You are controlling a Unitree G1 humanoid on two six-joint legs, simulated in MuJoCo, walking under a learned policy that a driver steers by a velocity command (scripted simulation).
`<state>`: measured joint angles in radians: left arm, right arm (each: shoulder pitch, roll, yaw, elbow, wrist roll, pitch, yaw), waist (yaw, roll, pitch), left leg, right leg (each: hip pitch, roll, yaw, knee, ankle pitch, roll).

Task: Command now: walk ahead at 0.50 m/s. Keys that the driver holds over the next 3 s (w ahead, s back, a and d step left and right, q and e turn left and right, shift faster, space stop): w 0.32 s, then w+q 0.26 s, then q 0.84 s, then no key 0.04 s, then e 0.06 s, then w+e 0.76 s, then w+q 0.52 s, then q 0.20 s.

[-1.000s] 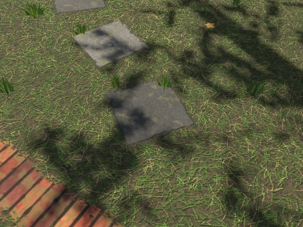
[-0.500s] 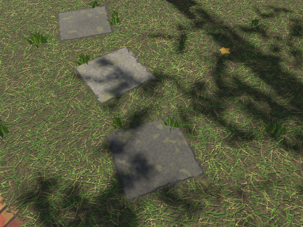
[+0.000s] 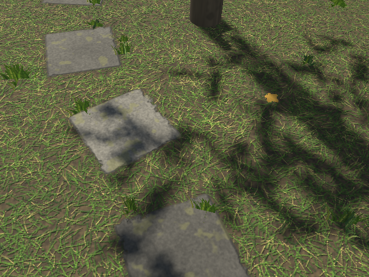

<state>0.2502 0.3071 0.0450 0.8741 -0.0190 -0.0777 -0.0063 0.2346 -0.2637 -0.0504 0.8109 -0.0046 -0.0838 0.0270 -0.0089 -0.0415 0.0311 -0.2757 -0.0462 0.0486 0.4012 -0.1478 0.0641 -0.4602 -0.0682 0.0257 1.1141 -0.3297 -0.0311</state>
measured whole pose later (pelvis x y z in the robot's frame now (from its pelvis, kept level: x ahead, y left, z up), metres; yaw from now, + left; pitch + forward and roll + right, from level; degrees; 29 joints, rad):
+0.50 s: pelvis +0.28 -0.06 +0.00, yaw +3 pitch +1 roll +0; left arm 0.15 0.26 0.05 0.83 0.00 -0.09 -0.03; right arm 0.32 -0.29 -0.06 0.93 0.03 -0.06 -0.01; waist -0.01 0.03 0.04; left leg -0.38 0.03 -0.05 1.13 -0.38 0.04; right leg -0.33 0.01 -0.09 0.47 -0.16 -0.05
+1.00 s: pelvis +0.49 -0.01 -0.01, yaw +18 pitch +2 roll -1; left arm 0.09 0.30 0.06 0.82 0.00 -0.02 0.03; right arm 0.14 -0.29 -0.08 0.73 0.01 -0.02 0.02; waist -0.01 -0.02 0.08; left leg -0.44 -0.08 -0.01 0.50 -0.09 0.09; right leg -0.44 0.01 0.03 1.22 -0.50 0.04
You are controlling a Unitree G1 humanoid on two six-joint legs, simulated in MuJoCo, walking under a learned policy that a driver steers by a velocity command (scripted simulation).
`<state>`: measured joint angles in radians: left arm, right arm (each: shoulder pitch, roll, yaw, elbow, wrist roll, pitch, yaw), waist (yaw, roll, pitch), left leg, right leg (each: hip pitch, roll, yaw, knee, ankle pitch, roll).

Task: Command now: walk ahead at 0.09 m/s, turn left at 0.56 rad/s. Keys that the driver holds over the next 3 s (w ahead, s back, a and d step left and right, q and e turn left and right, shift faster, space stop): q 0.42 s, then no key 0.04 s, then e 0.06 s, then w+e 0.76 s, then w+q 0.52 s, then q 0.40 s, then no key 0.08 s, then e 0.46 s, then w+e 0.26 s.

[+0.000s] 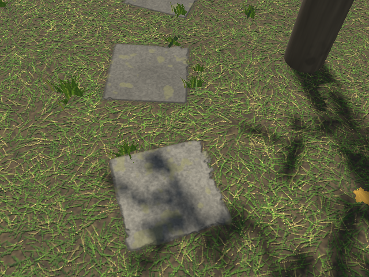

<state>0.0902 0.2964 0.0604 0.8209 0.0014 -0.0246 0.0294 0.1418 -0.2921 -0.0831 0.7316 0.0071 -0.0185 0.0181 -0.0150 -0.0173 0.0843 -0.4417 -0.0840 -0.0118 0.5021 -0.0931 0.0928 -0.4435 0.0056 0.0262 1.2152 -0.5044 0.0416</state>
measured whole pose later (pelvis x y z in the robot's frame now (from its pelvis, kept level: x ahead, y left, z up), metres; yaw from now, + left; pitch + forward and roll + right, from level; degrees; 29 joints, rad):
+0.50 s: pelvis +0.06 -0.06 +0.01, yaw +18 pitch +1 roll +1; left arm 0.17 0.27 0.06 0.79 0.01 -0.01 0.03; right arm 0.17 -0.35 -0.11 0.69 0.01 0.06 -0.03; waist 0.02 0.04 0.04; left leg -0.54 -0.12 -0.14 1.10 -0.44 -0.05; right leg -0.26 -0.02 0.02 0.47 -0.23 0.00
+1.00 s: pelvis +0.16 -0.03 +0.01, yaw +6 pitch +2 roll +2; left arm 0.16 0.30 0.06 0.74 -0.02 -0.03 -0.05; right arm 0.37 -0.27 -0.08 0.83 0.00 -0.07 -0.02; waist -0.07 -0.04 0.02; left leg 0.09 0.02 0.13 0.21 -0.33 -0.02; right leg -0.66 -0.08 0.01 0.78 -0.09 0.01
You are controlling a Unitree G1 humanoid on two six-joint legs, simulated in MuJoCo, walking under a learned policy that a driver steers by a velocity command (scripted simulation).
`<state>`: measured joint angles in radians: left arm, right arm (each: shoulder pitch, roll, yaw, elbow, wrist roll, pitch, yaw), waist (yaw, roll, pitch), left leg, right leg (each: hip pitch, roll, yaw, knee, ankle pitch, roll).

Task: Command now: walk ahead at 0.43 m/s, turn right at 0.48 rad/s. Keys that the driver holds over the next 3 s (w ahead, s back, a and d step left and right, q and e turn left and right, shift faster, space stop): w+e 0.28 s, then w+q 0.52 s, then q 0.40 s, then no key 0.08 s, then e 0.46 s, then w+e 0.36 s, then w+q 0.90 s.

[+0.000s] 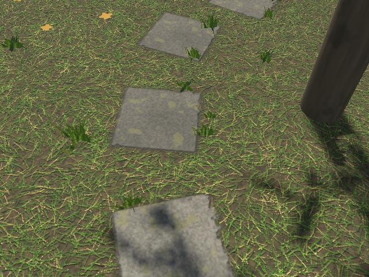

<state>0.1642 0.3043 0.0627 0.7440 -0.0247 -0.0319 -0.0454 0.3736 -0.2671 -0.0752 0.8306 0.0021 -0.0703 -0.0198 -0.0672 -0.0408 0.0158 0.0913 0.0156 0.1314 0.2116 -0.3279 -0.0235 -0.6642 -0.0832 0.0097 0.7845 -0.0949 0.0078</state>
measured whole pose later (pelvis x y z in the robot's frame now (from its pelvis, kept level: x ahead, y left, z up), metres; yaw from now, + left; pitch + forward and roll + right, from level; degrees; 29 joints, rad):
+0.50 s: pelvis +0.27 -0.07 +0.01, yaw -10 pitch +1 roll -1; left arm 0.29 0.27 0.04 0.74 0.00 -0.08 -0.01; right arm 0.16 -0.29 -0.05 0.74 0.01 -0.09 0.01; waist 0.05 0.04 0.02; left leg -0.70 0.12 -0.03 0.67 0.14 -0.03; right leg -0.04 0.11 0.03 0.25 -0.23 -0.09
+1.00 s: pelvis +0.57 -0.07 +0.01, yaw +5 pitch +3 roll +0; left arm 0.09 0.30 0.03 0.66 0.02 -0.08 0.00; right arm 0.29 -0.30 -0.06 0.72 0.02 -0.02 -0.01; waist -0.05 -0.03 0.05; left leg -0.20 -0.12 -0.14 0.40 -0.22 0.07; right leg -0.65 -0.04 0.11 0.68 -0.05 0.08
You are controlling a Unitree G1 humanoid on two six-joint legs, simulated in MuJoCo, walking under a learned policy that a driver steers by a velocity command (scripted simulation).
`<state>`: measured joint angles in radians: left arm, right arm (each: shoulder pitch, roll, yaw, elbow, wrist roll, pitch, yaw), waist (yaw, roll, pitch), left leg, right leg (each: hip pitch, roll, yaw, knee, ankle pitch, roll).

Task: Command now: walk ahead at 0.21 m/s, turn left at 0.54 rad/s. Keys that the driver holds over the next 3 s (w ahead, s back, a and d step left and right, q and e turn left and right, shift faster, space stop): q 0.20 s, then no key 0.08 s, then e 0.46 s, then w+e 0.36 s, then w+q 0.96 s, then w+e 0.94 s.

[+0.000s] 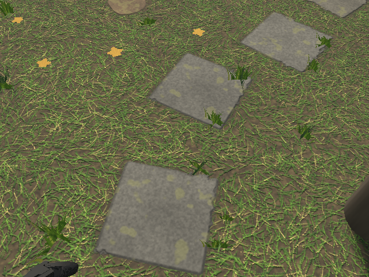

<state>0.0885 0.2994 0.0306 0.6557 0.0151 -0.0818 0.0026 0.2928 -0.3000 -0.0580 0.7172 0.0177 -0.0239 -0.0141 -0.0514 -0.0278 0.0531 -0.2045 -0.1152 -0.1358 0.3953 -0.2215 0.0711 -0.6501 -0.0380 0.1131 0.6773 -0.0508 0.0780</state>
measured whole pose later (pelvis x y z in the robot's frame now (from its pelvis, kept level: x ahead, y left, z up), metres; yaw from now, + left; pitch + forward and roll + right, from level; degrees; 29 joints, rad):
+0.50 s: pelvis +0.12 -0.03 -0.01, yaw +9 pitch +0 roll +0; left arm 0.20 0.26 0.03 0.75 0.00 -0.01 -0.02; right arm 0.19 -0.26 -0.03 0.69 -0.02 0.05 -0.03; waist 0.04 -0.01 0.04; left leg -0.27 0.02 -0.04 0.55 -0.27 -0.01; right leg -0.36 0.02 0.00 0.52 -0.18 -0.02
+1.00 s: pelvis +0.18 -0.06 +0.01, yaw -7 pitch +2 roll +2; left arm 0.34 0.27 0.05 0.68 -0.01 -0.02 0.02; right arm 0.13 -0.31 -0.09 0.71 0.00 -0.06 -0.01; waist 0.04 0.02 0.00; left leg -0.54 0.02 -0.06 0.85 -0.22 -0.04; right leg -0.19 0.06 0.10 0.38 -0.22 -0.08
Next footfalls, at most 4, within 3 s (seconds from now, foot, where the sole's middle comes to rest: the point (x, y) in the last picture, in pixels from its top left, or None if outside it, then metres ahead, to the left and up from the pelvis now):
0.10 right None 0.25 -0.12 -0.78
0.46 left None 0.15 0.11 -0.78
0.76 right None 0.19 -0.14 -0.78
1.24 left None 0.41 0.05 -0.78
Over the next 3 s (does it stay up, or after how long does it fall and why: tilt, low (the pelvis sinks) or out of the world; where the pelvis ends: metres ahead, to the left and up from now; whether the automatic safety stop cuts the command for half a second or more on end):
stays up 1.21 -0.02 0.00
